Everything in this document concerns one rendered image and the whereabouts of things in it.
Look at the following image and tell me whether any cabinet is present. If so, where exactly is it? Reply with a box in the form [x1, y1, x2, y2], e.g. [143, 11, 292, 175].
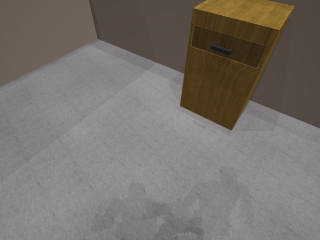
[180, 0, 295, 131]

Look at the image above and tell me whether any handle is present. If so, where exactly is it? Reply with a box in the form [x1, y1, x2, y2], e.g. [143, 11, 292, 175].
[211, 43, 234, 55]

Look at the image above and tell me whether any drawer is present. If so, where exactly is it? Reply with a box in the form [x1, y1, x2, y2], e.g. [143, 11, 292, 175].
[191, 25, 267, 68]

